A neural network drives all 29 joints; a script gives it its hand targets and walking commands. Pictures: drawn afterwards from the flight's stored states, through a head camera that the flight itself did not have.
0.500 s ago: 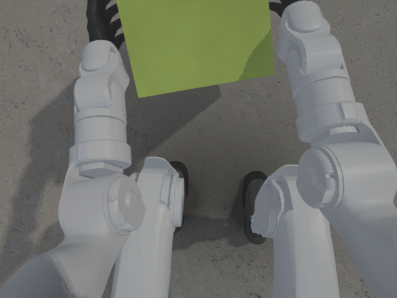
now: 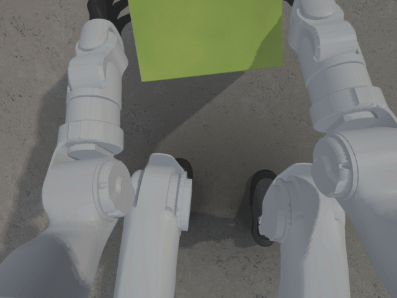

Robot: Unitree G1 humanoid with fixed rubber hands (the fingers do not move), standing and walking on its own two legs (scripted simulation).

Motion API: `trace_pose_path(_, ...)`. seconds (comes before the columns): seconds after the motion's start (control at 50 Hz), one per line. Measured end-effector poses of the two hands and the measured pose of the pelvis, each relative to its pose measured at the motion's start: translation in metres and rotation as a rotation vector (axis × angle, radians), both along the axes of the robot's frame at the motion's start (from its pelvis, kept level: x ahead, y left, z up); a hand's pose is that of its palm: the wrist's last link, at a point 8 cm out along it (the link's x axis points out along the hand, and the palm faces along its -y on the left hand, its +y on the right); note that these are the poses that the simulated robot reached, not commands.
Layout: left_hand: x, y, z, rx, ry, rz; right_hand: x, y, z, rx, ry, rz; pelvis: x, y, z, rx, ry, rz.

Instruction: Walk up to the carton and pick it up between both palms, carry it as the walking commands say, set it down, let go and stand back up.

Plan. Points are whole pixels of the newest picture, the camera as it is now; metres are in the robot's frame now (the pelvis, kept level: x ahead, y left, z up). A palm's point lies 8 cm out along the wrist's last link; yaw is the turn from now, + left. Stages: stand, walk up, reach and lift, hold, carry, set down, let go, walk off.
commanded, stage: set down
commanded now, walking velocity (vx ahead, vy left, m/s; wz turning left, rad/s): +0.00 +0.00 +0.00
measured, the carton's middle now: (203, 13) +0.56 +0.07 -0.23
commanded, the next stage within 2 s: none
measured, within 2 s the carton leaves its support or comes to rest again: rests again in 0.78 s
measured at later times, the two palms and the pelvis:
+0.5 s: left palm (106, 24) +0.52 +0.21 -0.16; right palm out of the picture +0.56 -0.08 -0.17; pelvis +0.00 +0.00 -0.01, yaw +0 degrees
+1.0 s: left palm (104, 25) +0.52 +0.22 -0.17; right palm out of the picture +0.57 -0.07 -0.18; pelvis +0.00 +0.00 -0.01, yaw +1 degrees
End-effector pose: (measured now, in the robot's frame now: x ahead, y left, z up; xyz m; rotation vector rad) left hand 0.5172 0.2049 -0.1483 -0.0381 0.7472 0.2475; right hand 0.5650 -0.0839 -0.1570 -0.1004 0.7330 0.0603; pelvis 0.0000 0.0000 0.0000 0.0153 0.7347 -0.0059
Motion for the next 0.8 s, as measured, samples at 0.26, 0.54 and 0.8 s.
trace_pose_path(0.26,-0.001,0.001,-0.004,0.002,0.009,-0.014,-0.003,0.0,-0.009,0.002,0.015,0.015,-0.005,-0.001,-0.005,0.009,-0.031,-0.007)
trace_pose_path(0.54,0.0,0.006,-0.01,0.0,0.009,-0.008,-0.001,0.002,-0.012,0.022,0.01,0.035,-0.003,-0.004,-0.008,0.013,-0.047,-0.008)
trace_pose_path(0.8,0.0,0.011,-0.017,0.001,0.017,-0.007,0.001,0.006,-0.017,0.05,0.0,0.043,0.0,-0.002,-0.01,0.014,-0.057,-0.004)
